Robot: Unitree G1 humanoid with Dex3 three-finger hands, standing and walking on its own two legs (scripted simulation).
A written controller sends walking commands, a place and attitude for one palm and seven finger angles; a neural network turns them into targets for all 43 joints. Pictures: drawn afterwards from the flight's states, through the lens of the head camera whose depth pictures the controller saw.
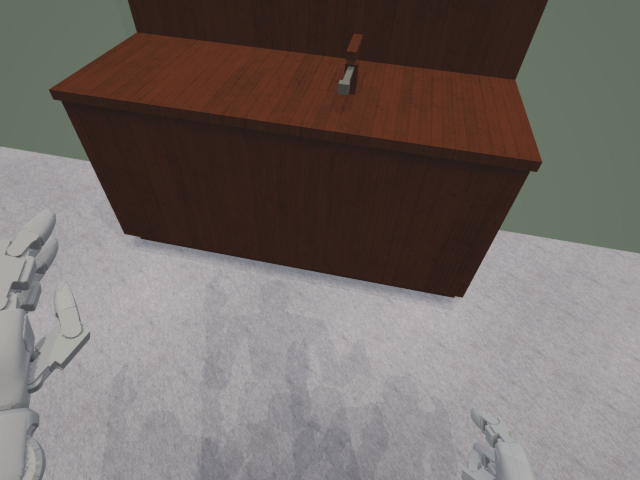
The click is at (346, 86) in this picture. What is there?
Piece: tap's lever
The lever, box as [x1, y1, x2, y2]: [338, 80, 349, 94]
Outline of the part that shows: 340,80 338,83 338,93 347,94 349,89 349,81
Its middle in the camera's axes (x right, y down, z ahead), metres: +0.06 -0.40 +1.02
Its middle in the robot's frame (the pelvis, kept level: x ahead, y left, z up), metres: +1.04 +0.01 +0.01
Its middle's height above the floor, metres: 0.79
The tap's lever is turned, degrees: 0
